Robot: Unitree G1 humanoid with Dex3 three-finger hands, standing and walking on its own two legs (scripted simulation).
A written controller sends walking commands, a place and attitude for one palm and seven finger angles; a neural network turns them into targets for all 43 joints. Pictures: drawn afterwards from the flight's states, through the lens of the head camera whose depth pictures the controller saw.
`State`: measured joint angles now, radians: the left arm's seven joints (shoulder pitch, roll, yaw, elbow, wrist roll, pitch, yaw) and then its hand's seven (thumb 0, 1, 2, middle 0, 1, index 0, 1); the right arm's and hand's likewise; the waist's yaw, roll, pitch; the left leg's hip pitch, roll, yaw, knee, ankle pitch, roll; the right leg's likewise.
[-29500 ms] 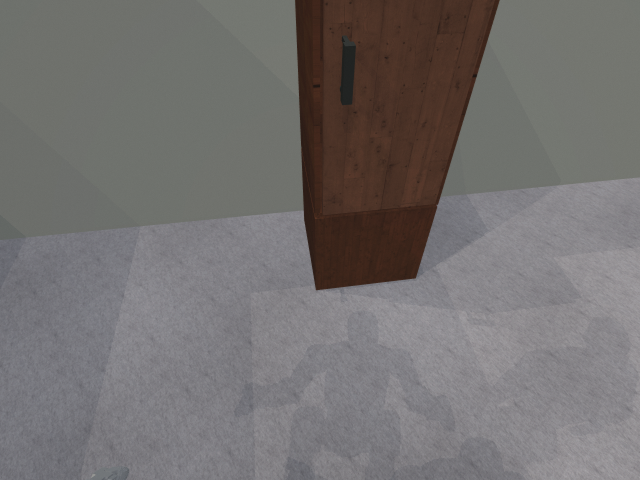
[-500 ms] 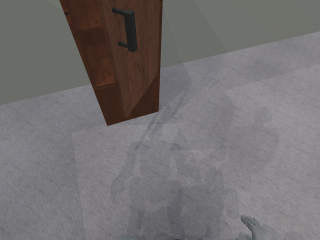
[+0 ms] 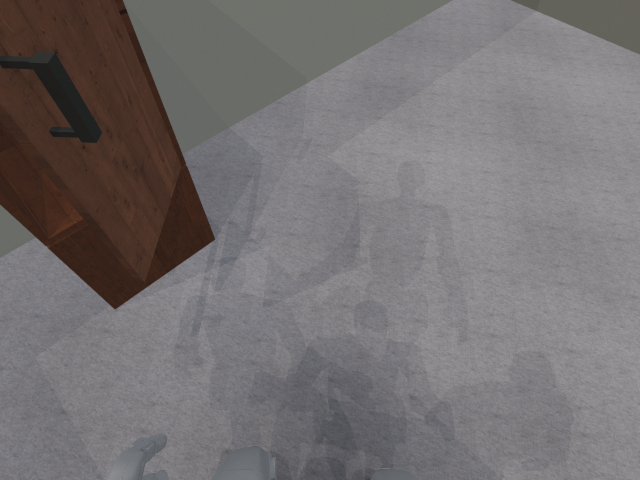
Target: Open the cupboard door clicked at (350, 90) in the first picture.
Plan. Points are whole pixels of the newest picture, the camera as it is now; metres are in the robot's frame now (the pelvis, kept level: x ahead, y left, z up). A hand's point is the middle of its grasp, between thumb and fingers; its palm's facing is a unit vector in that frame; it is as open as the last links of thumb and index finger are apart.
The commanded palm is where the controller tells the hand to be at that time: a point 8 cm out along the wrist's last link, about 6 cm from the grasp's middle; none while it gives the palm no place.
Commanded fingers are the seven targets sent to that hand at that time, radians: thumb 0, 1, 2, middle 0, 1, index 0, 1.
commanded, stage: walk to a spot facing it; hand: left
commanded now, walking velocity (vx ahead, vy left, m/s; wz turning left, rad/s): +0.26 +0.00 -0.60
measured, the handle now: (53, 100) +0.55 +0.38 +0.12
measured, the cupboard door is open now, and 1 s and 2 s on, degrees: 44 44 44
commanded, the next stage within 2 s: turn to face it in 1.94 s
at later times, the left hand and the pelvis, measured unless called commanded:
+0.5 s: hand (268, 344) +0.31 +0.09 -0.15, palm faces -0.40 -0.90 -0.20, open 7.4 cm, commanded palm none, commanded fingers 0.00 0.90 0.90 -0.20 -0.30 -0.20 -0.30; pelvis +0.10 -0.03 -0.01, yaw -19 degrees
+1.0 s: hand (300, 271) +0.45 +0.05 -0.16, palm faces -0.50 -0.85 -0.17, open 7.3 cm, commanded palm none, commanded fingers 0.00 0.90 0.90 -0.20 -0.30 -0.20 -0.30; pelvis +0.31 -0.09 +0.02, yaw -33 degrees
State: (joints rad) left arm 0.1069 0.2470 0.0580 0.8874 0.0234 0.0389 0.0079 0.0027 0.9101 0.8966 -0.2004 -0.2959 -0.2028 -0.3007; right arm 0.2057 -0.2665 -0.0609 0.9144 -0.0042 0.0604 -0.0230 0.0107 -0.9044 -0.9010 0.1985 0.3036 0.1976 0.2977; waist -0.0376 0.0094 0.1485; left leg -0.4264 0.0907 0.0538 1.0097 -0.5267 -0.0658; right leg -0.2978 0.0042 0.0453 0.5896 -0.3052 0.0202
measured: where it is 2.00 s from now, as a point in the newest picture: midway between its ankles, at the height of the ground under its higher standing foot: (442, 303)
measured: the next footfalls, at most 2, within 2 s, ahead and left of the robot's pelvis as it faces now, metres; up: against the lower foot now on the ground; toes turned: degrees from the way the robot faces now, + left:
left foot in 0.10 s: +0.08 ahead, +0.14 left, +0.00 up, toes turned +1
right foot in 0.48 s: +0.14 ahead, -0.17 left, +0.00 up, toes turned -26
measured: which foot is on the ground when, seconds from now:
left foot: up 0.00-0.08, down 0.10-0.48, up 0.50-0.80, down 0.82-1.00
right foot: down 0.00-0.10, up 0.12-0.46, down 0.48-0.82, up 0.84-1.00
